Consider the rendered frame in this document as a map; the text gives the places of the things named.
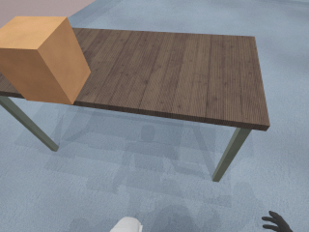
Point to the right robot hand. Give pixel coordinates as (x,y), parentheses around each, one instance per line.
(282,225)

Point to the carton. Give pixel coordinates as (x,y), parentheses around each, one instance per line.
(41,57)

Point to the table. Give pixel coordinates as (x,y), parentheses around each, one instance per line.
(204,78)

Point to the robot left thigh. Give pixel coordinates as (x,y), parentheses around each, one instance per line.
(128,224)

